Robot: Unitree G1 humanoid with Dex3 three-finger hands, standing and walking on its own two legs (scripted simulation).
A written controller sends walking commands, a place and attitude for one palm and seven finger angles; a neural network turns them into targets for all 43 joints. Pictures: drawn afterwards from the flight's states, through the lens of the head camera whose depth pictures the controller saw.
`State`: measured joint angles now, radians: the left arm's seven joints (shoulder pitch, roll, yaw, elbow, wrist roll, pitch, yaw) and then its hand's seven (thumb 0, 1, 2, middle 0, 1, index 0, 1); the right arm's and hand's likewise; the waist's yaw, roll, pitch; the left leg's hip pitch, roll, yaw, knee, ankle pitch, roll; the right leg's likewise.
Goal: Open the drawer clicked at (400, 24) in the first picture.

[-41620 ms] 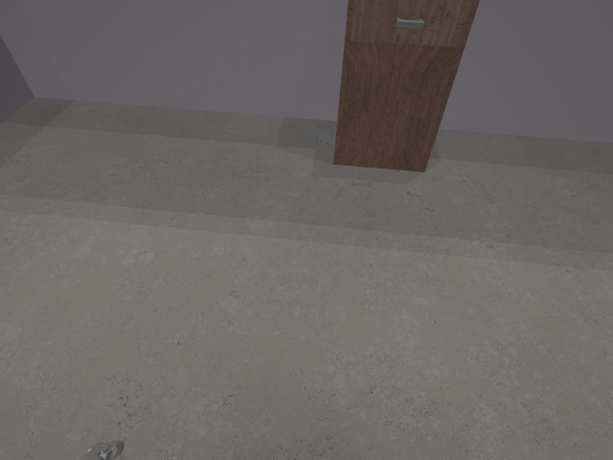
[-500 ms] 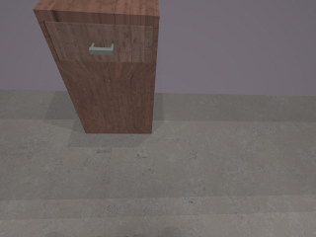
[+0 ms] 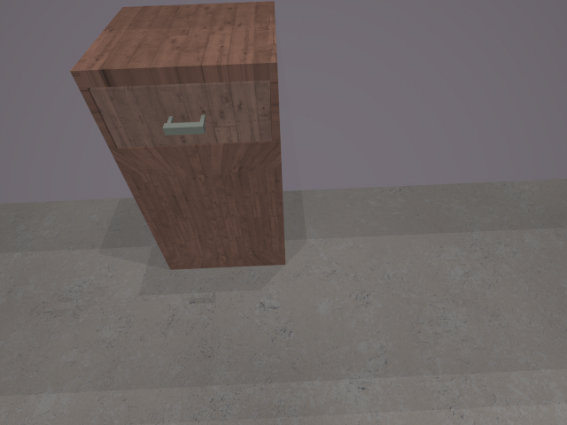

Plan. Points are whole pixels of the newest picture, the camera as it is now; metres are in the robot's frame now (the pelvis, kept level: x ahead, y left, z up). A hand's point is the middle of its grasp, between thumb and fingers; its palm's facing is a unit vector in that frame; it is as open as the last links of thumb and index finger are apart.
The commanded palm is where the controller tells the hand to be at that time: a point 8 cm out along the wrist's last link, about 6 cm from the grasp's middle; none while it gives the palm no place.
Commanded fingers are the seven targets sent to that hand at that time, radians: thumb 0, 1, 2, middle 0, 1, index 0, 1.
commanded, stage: let the arm hang, fingers relaxed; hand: left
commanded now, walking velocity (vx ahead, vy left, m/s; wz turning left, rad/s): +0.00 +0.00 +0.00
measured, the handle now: (185, 123) +0.82 +0.30 -0.03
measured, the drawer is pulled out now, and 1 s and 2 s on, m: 0.00 0.00 0.00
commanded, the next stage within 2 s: look to check the result in 0.22 s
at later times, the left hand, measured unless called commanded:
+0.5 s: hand out of the picture +0.02 +0.18 -0.17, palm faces +0.02 -0.97 -0.24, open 7.4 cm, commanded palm none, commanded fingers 0.00 0.90 0.90 -0.20 -0.30 -0.20 -0.30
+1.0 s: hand out of the picture +0.04 +0.17 -0.17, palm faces +0.02 -0.97 -0.23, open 7.4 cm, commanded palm none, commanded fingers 0.00 0.90 0.90 -0.20 -0.30 -0.20 -0.30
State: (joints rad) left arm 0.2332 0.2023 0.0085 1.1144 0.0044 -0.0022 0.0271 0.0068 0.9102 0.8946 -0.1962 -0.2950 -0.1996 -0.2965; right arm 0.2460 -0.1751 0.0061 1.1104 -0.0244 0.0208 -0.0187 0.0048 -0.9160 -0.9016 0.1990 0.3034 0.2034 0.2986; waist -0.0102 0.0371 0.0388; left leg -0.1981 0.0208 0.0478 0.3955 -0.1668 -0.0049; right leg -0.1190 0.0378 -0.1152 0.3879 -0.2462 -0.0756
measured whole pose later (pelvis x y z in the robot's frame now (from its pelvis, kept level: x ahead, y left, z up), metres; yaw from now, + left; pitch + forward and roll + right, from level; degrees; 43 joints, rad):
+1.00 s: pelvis +0.03 -0.01 +0.00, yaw -1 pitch -2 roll +1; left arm 0.25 0.17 0.01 1.13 0.00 -0.01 0.04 0.01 0.91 0.89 -0.20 -0.30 -0.20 -0.30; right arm 0.26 -0.17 0.00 1.13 -0.02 0.02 -0.04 0.00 -0.91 -0.90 0.20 0.30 0.20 0.30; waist -0.01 0.01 0.05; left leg -0.15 0.04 0.06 0.38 -0.20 -0.02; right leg -0.06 0.06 -0.10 0.35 -0.27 -0.08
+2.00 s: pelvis +0.31 +0.04 +0.00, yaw +5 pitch +1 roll +2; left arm 0.13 0.13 0.06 1.00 0.02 -0.01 0.04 -0.01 0.94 0.89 -0.20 -0.30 -0.20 -0.30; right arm 0.20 -0.17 -0.06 1.06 -0.01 0.06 -0.03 0.00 -0.91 -0.90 0.20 0.30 0.20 0.30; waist -0.01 0.04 0.13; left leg -0.42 0.02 0.01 1.01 -0.47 -0.04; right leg -0.29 -0.01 -0.14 0.49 -0.22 -0.09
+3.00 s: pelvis +0.27 +0.07 +0.00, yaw +4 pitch -2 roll +0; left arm 0.20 0.17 0.02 1.10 0.00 0.01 0.03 0.01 0.93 0.89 -0.20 -0.30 -0.20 -0.30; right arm 0.27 -0.16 -0.01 1.14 -0.02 0.03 -0.03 0.00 -0.91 -0.90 0.20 0.30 0.20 0.30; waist -0.03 0.00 0.05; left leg -0.16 0.04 0.04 0.40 -0.21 -0.03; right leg -0.11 0.03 -0.01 0.41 -0.27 -0.04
